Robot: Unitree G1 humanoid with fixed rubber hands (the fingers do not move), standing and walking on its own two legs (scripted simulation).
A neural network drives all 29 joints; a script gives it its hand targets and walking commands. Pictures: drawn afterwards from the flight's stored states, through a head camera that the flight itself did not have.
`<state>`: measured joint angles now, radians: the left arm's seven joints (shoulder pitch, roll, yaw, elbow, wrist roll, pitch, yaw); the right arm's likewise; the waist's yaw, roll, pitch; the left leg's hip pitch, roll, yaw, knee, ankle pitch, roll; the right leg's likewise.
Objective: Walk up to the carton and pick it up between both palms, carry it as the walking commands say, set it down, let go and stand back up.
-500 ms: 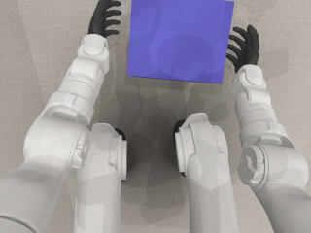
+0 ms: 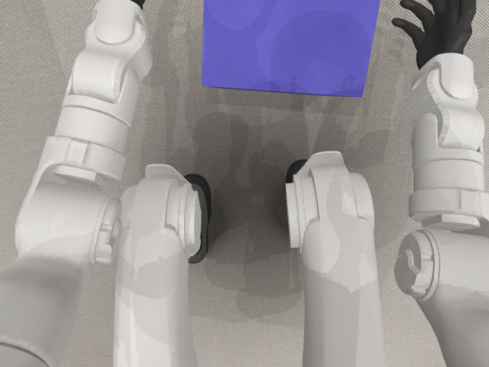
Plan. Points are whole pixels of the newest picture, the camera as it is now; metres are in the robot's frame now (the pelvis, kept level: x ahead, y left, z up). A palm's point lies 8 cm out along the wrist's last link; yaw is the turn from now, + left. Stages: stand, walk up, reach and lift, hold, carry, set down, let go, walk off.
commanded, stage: set down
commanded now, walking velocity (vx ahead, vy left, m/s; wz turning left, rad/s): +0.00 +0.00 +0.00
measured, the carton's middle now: (280, 38) +0.49 -0.08 -0.28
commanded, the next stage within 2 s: let go in 1.08 s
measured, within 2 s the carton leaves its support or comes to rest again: neither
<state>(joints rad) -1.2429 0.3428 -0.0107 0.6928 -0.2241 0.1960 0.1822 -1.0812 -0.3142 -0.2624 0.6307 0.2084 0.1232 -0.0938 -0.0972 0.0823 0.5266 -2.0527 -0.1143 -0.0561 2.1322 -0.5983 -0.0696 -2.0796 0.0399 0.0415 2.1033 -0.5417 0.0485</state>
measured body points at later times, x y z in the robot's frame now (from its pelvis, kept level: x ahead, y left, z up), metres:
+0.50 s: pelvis -0.01 +0.00 +0.10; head +0.34 -0.05 +0.37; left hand +0.54 +0.09 -0.04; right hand +0.46 -0.27 -0.05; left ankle +0.12 +0.12 -0.37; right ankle +0.13 -0.13 -0.37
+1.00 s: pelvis +0.01 +0.00 +0.24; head +0.34 -0.06 +0.52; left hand +0.54 +0.08 +0.10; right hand +0.46 -0.28 +0.10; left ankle +0.12 +0.12 -0.37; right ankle +0.13 -0.13 -0.37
